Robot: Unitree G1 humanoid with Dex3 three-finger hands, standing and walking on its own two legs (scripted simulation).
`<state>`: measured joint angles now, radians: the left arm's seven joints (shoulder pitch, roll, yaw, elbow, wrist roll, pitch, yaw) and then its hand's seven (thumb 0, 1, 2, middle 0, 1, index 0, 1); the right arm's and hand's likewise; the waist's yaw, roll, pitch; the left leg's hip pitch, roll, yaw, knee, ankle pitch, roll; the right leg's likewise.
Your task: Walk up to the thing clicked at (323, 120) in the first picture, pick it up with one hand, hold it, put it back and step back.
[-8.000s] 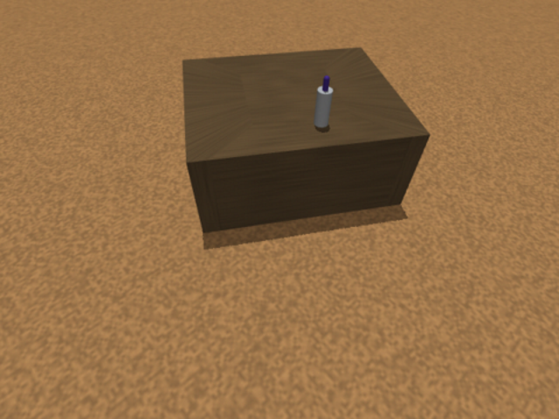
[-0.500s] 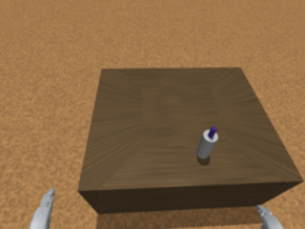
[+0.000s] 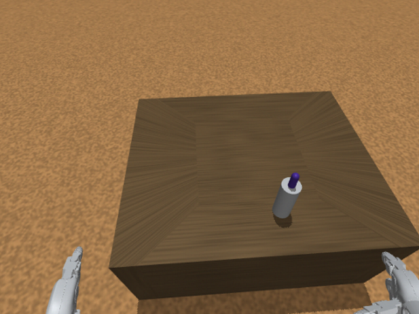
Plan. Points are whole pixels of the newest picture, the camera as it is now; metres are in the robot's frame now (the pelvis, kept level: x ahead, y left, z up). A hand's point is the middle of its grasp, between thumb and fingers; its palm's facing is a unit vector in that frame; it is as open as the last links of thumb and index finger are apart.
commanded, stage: go down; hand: right
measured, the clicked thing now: (288, 193) +0.51 -0.22 -0.21
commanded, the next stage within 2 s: approach in 1.72 s
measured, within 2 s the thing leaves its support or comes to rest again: neither
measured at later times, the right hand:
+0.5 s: hand (405, 216) +0.32 -0.36 +0.02, palm faces +0.19 +0.97 -0.14, open 17.6 cm
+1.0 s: hand (415, 190) +0.37 -0.39 +0.04, palm faces +0.20 +0.98 -0.08, open 17.6 cm
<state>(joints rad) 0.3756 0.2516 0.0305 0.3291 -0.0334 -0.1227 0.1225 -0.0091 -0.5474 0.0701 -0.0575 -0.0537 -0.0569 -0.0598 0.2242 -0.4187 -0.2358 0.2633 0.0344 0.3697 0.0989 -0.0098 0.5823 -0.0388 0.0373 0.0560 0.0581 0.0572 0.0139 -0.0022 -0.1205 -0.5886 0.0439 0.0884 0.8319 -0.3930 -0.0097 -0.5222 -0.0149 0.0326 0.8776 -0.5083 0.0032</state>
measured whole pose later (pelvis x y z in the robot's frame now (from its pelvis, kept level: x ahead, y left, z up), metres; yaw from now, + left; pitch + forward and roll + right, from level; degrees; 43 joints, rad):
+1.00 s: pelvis -0.03 -0.01 -0.01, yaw +2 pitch +16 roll +3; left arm 0.30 0.31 -0.02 0.38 0.00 -0.20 0.09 -0.01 -0.54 0.07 -0.06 -0.05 -0.06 -0.06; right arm -0.59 -0.92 -0.61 1.25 0.09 -0.18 0.52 -0.01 0.58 -0.03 0.05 0.05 0.06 0.05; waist 0.14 0.05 -0.08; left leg -0.79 0.02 0.08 0.82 -0.31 -0.01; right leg -0.74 -0.04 0.02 0.94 -0.47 -0.01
